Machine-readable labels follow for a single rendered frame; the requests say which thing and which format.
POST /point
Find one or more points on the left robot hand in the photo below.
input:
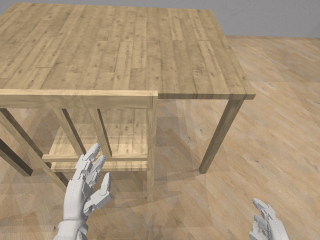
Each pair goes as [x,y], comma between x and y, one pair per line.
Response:
[80,187]

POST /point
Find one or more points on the left robot forearm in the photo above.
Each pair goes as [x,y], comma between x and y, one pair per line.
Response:
[72,229]

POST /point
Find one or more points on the chair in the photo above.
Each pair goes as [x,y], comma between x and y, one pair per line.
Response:
[123,122]

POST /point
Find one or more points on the right robot hand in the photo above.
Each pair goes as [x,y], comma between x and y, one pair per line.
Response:
[273,229]

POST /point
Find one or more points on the table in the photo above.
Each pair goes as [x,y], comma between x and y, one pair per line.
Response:
[181,53]

